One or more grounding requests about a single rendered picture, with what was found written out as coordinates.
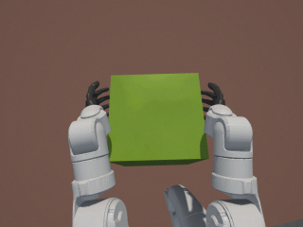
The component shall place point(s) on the robot right thigh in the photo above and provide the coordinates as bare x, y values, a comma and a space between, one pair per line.
189, 211

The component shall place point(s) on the left robot forearm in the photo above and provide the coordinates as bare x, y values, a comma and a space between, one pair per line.
89, 154

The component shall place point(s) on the robot right shin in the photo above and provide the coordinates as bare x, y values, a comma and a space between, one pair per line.
174, 219

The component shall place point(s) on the robot right hand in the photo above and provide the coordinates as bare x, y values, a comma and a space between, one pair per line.
217, 96

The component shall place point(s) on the right robot forearm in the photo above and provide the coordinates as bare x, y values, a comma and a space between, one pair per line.
233, 152

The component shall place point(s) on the robot left hand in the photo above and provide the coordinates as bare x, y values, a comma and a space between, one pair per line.
92, 95

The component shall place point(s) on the carton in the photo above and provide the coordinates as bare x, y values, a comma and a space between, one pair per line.
156, 120

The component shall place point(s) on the right robot upper arm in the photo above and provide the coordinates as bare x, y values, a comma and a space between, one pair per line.
233, 213

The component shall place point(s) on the left robot upper arm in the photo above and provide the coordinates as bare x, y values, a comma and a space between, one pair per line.
109, 212

